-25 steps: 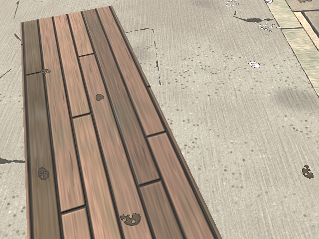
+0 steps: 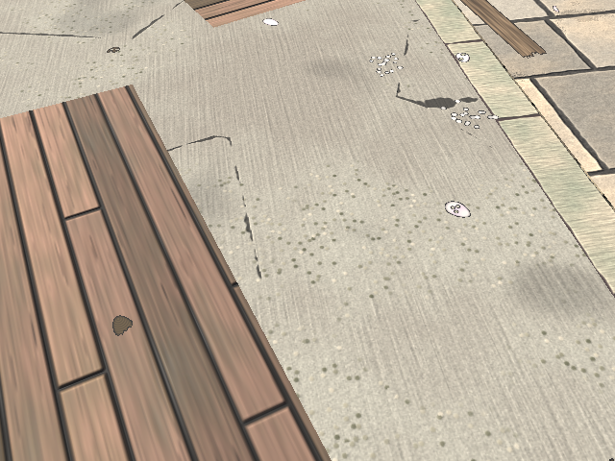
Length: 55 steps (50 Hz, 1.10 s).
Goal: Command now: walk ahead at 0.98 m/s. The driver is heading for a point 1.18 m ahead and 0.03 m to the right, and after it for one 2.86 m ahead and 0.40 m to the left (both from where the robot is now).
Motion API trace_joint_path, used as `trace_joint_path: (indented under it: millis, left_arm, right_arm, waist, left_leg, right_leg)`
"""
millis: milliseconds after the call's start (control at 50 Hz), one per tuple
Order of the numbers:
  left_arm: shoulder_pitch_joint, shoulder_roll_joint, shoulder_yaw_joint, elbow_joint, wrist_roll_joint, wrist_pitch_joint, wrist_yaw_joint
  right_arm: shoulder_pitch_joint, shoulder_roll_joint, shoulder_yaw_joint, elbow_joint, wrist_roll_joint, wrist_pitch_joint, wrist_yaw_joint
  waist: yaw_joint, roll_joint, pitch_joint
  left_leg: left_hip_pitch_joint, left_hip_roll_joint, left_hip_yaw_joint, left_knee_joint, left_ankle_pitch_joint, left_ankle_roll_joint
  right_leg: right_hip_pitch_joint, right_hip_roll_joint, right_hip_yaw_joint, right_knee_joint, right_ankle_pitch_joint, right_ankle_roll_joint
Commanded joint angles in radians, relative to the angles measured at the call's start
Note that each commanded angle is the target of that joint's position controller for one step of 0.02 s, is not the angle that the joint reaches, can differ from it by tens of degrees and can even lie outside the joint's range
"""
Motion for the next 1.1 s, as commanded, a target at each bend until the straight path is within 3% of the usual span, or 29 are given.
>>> trace_joint_path:
  millis: [20, 100, 140, 180, 200, 220, 240, 260, 280, 300, 320, 340, 400, 480, 540, 620, 680, 700, 720, 740, 760, 780, 800, 820, 860, 900, 940, 1000, 1100]
  left_arm:
    - [-0.094, 0.029, -0.002, -0.067, -0.004, -0.02, -0.015]
    - [-0.24, 0.036, -0.001, -0.127, -0.025, -0.035, -0.053]
    - [-0.218, 0.069, 0.014, -0.144, -0.028, -0.039, -0.066]
    - [-0.011, 0.149, 0.05, -0.115, -0.043, -0.027, -0.055]
    - [0.231, 0.196, 0.073, -0.053, -0.046, -0.015, -0.041]
    - [0.455, 0.292, 0.092, 0.006, -0.028, 0.002, -0.021]
    - [0.487, 0.296, 0.098, 0.027, -0.01, -0.01, -0.038]
    - [0.47, 0.176, 0.075, 0.049, 0.002, -0.013, -0.036]
    - [0.405, 0.122, 0.061, 0.047, 0.012, -0.016, -0.033]
    - [0.327, 0.11, 0.055, 0.048, 0.022, -0.025, -0.044]
    - [0.262, 0.079, 0.047, 0.046, 0.029, -0.035, -0.051]
    - [0.221, 0.053, 0.037, 0.05, 0.038, -0.037, -0.054]
    - [0.211, 0.052, 0.033, 0.078, 0.0, -0.036, -0.053]
    - [0.292, 0.092, 0.037, 0.102, 0.004, -0.039, -0.026]
    - [0.386, 0.109, 0.034, 0.124, -0.012, -0.042, -0.009]
    - [0.446, 0.141, 0.038, 0.154, -0.016, -0.015, 0.002]
    - [0.421, 0.196, 0.052, 0.158, 0.026, 0.018, 0.007]
    - [0.392, 0.206, 0.055, 0.157, 0.045, 0.035, 0.008]
    - [0.329, 0.193, 0.047, 0.13, 0.05, 0.043, 0.013]
    - [0.493, 0.004, 0.006, 0.104, 0.037, 0.018, -0.007]
    - [0.533, -0.003, -0.01, 0.131, -0.02, -0.025, -0.019]
    - [0.368, 0.111, 0.019, 0.083, -0.061, -0.043, -0.016]
    - [0.237, 0.119, 0.017, 0.038, -0.064, -0.053, -0.011]
    - [0.175, 0.096, 0.015, 0.017, -0.043, -0.057, -0.007]
    - [0.221, 0.065, 0.019, 0.02, -0.025, -0.026, -0.012]
    - [0.233, 0.036, 0.014, 0.021, -0.019, 0.005, -0.009]
    - [0.143, 0.046, 0.01, -0.014, -0.003, 0.013, -0.001]
    - [-0.02, 0.061, 0.01, -0.065, 0.008, -0.003, -0.005]
    - [-0.221, 0.046, 0.003, -0.136, -0.019, -0.03, -0.047]
  right_arm:
    - [-0.064, -0.134, -0.012, -0.089, 0.015, -0.032, -0.023]
    - [0.024, -0.168, -0.015, -0.067, 0.019, -0.001, -0.037]
    - [0.019, -0.195, -0.021, -0.07, 0.002, 0.02, -0.038]
    - [-0.004, -0.229, -0.03, -0.069, -0.038, 0.045, -0.037]
    - [-0.061, -0.225, -0.027, -0.085, -0.047, 0.056, -0.037]
    - [-0.058, -0.154, -0.004, -0.129, -0.06, 0.047, -0.037]
    - [0.121, 0.033, 0.041, -0.116, 0.004, 0.004, -0.008]
    - [0.012, -0.114, 0.012, -0.127, 0.05, -0.03, -0.008]
    - [-0.159, -0.16, 0.0, -0.184, 0.079, -0.041, -0.009]
    - [-0.245, -0.132, 0.01, -0.221, 0.059, -0.045, -0.015]
    - [-0.27, -0.116, 0.004, -0.228, 0.036, -0.038, -0.017]
    - [-0.228, -0.095, 0.005, -0.226, 0.03, -0.021, -0.011]
    - [-0.221, -0.063, 0.01, -0.227, 0.023, 0.022, -0.015]
    - [-0.426, -0.092, 0.011, -0.298, -0.003, 0.016, -0.022]
    - [-0.566, -0.074, 0.019, -0.338, 0.008, -0.004, -0.001]
    - [-0.668, -0.097, 0.009, -0.394, 0.027, -0.016, 0.03]
    - [-0.524, -0.179, -0.03, -0.39, 0.04, -0.009, 0.03]
    - [-0.344, -0.222, -0.052, -0.349, 0.049, 0.002, 0.018]
    - [-0.088, -0.26, -0.068, -0.281, 0.043, 0.018, 0.003]
    - [0.031, -0.355, -0.09, -0.245, -0.003, 0.017, -0.001]
    - [0.069, -0.293, -0.082, -0.22, -0.002, 0.006, 0.01]
    - [0.008, -0.203, -0.062, -0.207, 0.002, 0.004, 0.005]
    - [-0.071, -0.169, -0.052, -0.212, -0.003, 0.0, 0.007]
    - [-0.144, -0.15, -0.046, -0.212, -0.016, -0.007, 0.016]
    - [-0.227, -0.081, -0.024, -0.207, -0.034, -0.015, 0.027]
    - [-0.237, -0.082, -0.021, -0.186, -0.004, -0.016, 0.026]
    - [-0.204, -0.124, -0.028, -0.17, 0.001, -0.02, 0.014]
    - [-0.13, -0.135, -0.025, -0.154, 0.0, -0.021, -0.007]
    - [0.021, -0.164, -0.019, -0.106, 0.017, -0.009, -0.027]
  waist:
    - [0.03, 0.023, 0.17]
    - [-0.011, 0.037, 0.222]
    - [0.027, 0.087, 0.175]
    - [0.157, 0.189, 0.012]
    - [0.284, 0.208, -0.11]
    - [0.317, 0.043, -0.295]
    - [0.181, -0.377, -0.489]
    - [0.227, -0.252, -0.391]
    - [0.221, -0.158, -0.204]
    - [0.174, 0.045, -0.099]
    - [0.119, 0.089, -0.05]
    - [0.064, 0.056, -0.023]
    - [0.011, 0.015, 0.081]
    - [0.069, 0.028, 0.168]
    - [0.125, 0.034, 0.183]
    - [0.133, 0.009, 0.211]
    - [0.016, -0.1, 0.06]
    - [-0.084, -0.144, -0.046]
    - [-0.211, -0.124, -0.173]
    - [-0.085, 0.219, -0.367]
    - [-0.084, 0.359, -0.491]
    - [-0.095, 0.294, -0.286]
    - [-0.074, 0.147, -0.148]
    - [-0.023, 0.026, -0.066]
    - [0.082, 0.056, -0.01]
    - [0.119, 0.081, 0.056]
    - [0.105, 0.073, 0.128]
    - [0.048, 0.047, 0.166]
    - [-0.023, 0.047, 0.202]
  left_leg:
    - [-0.262, 0.225, -0.123, -0.257, 0.164, 0.14]
    - [0.025, 0.291, -0.094, -0.252, 0.277, 0.123]
    - [0.169, 0.325, -0.082, -0.142, 0.646, 0.106]
    - [0.266, 0.336, -0.071, 0.136, 1.139, 0.089]
    - [0.133, 0.306, -0.036, 0.424, 1.181, 0.062]
    - [-0.184, 0.237, -0.044, 0.814, 0.802, 0.055]
    - [-0.58, 0.01, -0.171, 1.195, -0.113, 0.004]
    - [-0.698, 0.075, -0.258, 1.229, -0.117, 0.063]
    - [-0.755, 0.119, -0.219, 1.229, -0.092, 0.08]
    - [-0.724, 0.16, -0.202, 1.158, -0.043, 0.081]
    - [-0.673, 0.2, -0.2, 1.079, 0.008, 0.077]
    - [-0.62, 0.231, -0.205, 1.05, 0.034, 0.069]
    - [-0.647, 0.279, -0.17, 0.95, 0.048, 0.028]
    - [-0.742, 0.277, -0.107, 0.659, 0.332, -0.025]
    - [-0.614, 0.219, -0.038, 0.403, 0.555, -0.025]
    - [-0.638, 0.165, -0.03, 0.197, 0.509, 0.001]
    - [-0.483, 0.063, 0.024, 0.241, 0.297, 0.049]
    - [-0.299, 0.041, 0.032, 0.272, 0.241, 0.078]
    - [0.055, 0.117, -0.048, 0.323, 0.197, 0.104]
    - [0.496, 0.373, -0.567, 0.275, -0.218, 0.259]
    - [0.609, 0.455, -0.986, 0.019, -0.532, 0.303]
    - [0.492, 0.416, -0.881, -0.039, -0.491, 0.226]
    - [0.304, 0.389, -0.705, -0.04, -0.304, 0.195]
    - [0.114, 0.351, -0.59, -0.053, -0.152, 0.179]
    - [-0.11, 0.291, -0.449, -0.091, -0.073, 0.178]
    - [-0.223, 0.271, -0.36, -0.146, -0.057, 0.183]
    - [-0.261, 0.26, -0.299, -0.19, 0.023, 0.185]
    - [-0.259, 0.213, -0.18, -0.212, 0.2, 0.155]
    - [-0.071, 0.245, -0.112, -0.257, 0.301, 0.122]
  right_leg:
    - [0.178, 0.026, -0.053, -0.26, 0.234, 0.015]
    - [0.151, 0.08, -0.071, -0.514, 0.203, 0.002]
    - [0.194, 0.138, -0.105, -0.544, 0.081, -0.027]
    - [0.402, 0.21, -0.138, -0.48, -0.076, -0.074]
    - [0.703, 0.204, -0.127, -0.465, -0.09, -0.104]
    - [1.101, -0.013, 0.166, -0.392, -0.277, -0.136]
    - [1.434, -0.22, 0.782, -0.655, -0.772, -0.332]
    - [1.388, -0.175, 0.856, -0.797, -0.855, -0.255]
    - [1.236, -0.149, 0.648, -0.779, -0.686, -0.212]
    - [1.036, -0.114, 0.525, -0.804, -0.497, -0.194]
    - [0.888, -0.071, 0.42, -0.813, -0.402, -0.186]
    - [0.784, -0.043, 0.361, -0.831, -0.38, -0.186]
    - [0.626, -0.014, 0.235, -0.911, -0.338, -0.188]
    - [0.601, 0.031, 0.089, -0.959, -0.133, -0.168]
    - [0.616, 0.047, 0.014, -1.008, -0.088, -0.139]
    - [0.89, -0.021, -0.018, -0.98, 0.071, -0.114]
    - [1.088, -0.062, -0.028, -0.728, 0.721, -0.084]
    - [1.076, -0.061, -0.039, -0.519, 0.896, -0.073]
    - [0.844, -0.032, -0.056, -0.184, 0.782, -0.045]
    - [0.385, 0.157, -0.005, 0.269, 0.082, 0.001]
    - [0.208, 0.243, 0.147, 0.434, -0.474, -0.015]
    - [0.1, 0.171, 0.134, 0.466, -0.443, -0.053]
    - [0.094, 0.129, 0.11, 0.435, -0.392, -0.063]
    - [0.135, 0.093, 0.096, 0.362, -0.34, -0.065]
    - [0.235, 0.028, 0.098, 0.285, -0.278, -0.058]
    - [0.223, -0.006, 0.076, 0.215, -0.283, -0.035]
    - [0.133, -0.023, 0.049, 0.119, -0.169, -0.002]
    - [0.127, 0.002, -0.009, -0.15, 0.082, 0.026]
    - [0.224, 0.088, -0.071, -0.493, 0.26, 0.013]
Velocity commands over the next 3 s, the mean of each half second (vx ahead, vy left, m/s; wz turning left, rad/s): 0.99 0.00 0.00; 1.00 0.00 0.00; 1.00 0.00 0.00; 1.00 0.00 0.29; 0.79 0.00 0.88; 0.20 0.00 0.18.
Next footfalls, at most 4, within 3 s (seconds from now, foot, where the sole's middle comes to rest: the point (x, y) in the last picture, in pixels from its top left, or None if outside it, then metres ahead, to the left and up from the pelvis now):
0.20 right None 0.44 -0.13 -0.78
0.72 left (266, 323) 0.92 0.09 -0.78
1.22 right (328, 192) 1.40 -0.12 -0.78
1.72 left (257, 109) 1.88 0.10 -0.78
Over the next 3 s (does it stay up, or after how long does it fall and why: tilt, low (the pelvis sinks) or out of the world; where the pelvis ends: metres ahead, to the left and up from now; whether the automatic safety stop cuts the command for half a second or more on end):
stays up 2.43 0.19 0.00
